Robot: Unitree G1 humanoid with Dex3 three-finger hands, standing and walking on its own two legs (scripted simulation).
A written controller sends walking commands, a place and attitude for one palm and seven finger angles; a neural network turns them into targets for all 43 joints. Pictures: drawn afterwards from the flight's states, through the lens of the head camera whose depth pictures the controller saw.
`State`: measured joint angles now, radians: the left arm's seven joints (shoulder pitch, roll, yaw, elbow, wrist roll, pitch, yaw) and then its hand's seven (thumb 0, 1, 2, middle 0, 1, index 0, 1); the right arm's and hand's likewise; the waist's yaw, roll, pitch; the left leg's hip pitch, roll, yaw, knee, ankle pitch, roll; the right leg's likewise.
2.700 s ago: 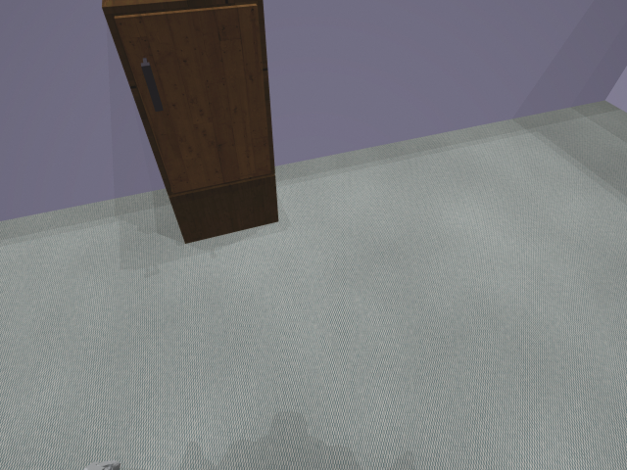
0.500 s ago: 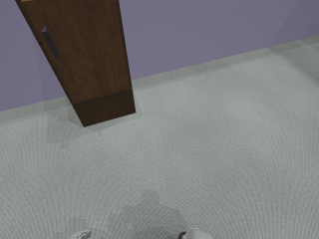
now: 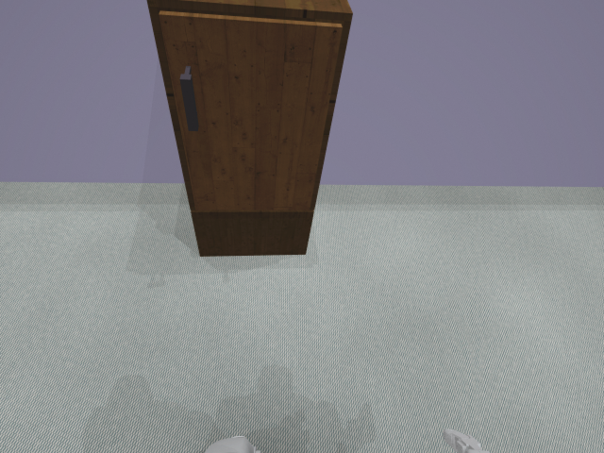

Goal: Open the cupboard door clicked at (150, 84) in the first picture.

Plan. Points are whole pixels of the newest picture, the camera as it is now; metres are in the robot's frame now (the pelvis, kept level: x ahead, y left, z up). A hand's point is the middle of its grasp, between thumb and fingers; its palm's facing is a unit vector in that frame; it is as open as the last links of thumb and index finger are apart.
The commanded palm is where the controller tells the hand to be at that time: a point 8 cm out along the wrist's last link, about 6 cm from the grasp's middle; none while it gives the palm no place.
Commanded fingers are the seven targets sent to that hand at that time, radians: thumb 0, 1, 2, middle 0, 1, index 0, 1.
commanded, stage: turn to face it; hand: left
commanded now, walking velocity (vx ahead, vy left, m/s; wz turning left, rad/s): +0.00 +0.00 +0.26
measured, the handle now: (190, 99) +0.81 +0.33 -0.03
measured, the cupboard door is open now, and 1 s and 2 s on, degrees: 0 0 0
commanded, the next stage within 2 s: take the last steps up to it in 0.12 s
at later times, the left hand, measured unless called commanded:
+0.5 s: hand out of the picture +0.10 +0.15 -0.14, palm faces +0.17 -0.96 -0.24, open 7.3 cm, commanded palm none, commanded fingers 0.00 0.90 0.90 -0.20 -0.30 -0.20 -0.30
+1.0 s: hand out of the picture +0.12 +0.20 -0.17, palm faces +0.23 -0.96 -0.14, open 7.4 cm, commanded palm none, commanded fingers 0.00 0.90 0.90 -0.20 -0.30 -0.20 -0.30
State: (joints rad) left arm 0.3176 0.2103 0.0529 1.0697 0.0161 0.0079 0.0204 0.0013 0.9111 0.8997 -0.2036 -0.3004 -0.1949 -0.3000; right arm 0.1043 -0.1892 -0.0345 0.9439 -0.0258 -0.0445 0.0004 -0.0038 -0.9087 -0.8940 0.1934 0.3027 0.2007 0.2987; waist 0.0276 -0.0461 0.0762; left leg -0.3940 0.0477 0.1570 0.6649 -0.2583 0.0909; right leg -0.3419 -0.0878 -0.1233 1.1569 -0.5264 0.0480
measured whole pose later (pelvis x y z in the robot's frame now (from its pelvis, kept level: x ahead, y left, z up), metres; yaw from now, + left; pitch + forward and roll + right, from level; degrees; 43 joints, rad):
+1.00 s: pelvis +0.22 +0.06 +0.01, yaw +8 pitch -1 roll +0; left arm 0.39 0.14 0.05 1.16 0.02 0.00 0.01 0.00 0.90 0.90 -0.20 -0.30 -0.20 -0.30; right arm 0.15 -0.14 -0.05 1.02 -0.02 -0.08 -0.03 -0.01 -0.93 -0.89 0.20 0.30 0.20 0.30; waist 0.03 -0.05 0.07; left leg -0.25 0.04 0.19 0.54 -0.28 0.05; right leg -0.38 -0.11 -0.08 1.14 -0.42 0.00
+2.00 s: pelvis +0.28 +0.10 +0.02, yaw +8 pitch +0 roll -1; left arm 0.25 0.19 0.05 1.11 0.01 0.07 0.02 0.00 0.91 0.90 -0.20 -0.30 -0.19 -0.30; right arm 0.26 -0.14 -0.04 1.11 -0.03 -0.01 -0.05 0.00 -0.91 -0.89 0.20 0.30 0.21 0.30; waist -0.03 -0.02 0.04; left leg -0.18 0.03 0.09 0.39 -0.21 0.03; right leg -0.23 -0.04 -0.03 0.66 -0.42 0.04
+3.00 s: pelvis +0.28 +0.06 +0.01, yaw +8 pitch +0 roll -2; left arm 0.34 0.11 0.00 1.09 0.02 -0.04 0.06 0.00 0.90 0.90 -0.21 -0.30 -0.20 -0.30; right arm 0.25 -0.18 -0.02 1.05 -0.01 0.00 -0.03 0.01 -0.93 -0.89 0.20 0.30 0.20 0.30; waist -0.01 0.04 0.04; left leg -0.26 0.07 0.04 0.58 -0.29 -0.01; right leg -0.16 0.04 -0.07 0.48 -0.32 -0.04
